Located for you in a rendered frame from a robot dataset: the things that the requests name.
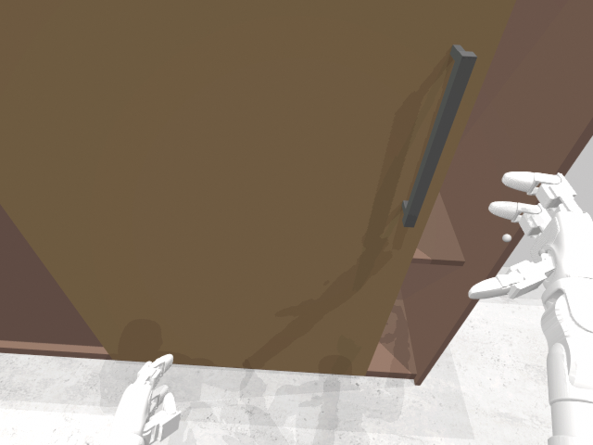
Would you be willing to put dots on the handle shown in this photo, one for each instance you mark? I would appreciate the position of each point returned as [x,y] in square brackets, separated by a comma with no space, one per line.
[457,82]

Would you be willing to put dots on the left robot hand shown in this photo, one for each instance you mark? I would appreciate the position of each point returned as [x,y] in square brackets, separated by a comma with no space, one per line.
[136,410]

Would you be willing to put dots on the right robot hand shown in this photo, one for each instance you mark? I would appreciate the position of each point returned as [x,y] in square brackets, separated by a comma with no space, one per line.
[567,237]

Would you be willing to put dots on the right robot forearm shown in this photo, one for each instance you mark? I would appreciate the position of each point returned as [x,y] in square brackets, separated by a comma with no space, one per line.
[567,324]

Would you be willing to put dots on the wardrobe door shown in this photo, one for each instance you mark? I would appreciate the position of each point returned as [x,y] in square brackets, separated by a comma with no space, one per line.
[222,180]
[33,307]

